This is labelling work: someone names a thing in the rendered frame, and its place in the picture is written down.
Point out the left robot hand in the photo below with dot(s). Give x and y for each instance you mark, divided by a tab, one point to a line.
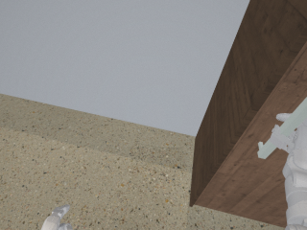
53	221

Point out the wardrobe door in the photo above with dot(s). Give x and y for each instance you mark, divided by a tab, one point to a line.
248	186

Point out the robot right forearm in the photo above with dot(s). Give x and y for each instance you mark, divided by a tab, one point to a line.
295	173

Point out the right robot hand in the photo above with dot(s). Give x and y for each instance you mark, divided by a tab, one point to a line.
297	140

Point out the handle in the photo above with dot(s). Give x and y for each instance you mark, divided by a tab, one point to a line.
294	120

